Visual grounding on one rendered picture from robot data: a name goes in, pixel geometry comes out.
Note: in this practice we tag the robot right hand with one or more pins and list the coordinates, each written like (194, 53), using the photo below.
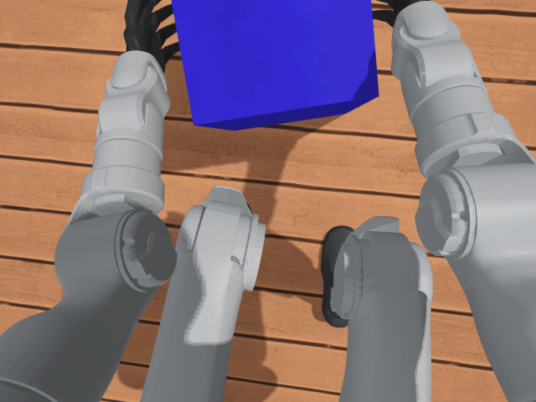
(389, 16)

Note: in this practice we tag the robot left upper arm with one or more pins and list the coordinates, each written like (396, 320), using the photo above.
(110, 268)

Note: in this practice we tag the robot right thigh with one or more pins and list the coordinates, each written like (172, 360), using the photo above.
(389, 348)

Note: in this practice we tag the robot left shin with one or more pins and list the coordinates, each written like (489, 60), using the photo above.
(190, 226)

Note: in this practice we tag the robot right upper arm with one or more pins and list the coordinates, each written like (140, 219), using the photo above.
(482, 219)

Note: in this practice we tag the carton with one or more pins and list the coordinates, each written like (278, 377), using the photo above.
(253, 63)

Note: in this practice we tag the right robot forearm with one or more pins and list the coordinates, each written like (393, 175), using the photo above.
(447, 102)

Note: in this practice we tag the left robot forearm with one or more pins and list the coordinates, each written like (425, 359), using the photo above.
(126, 170)

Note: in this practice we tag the robot left hand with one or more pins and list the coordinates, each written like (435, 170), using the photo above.
(141, 26)

